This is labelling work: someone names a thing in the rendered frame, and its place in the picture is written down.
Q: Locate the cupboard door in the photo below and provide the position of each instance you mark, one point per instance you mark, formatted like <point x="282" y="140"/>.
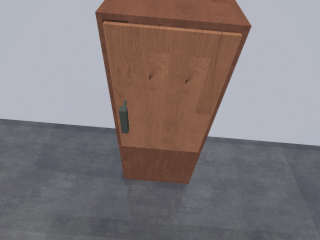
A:
<point x="171" y="79"/>

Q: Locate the handle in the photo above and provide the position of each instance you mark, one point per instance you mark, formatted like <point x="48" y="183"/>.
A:
<point x="123" y="115"/>

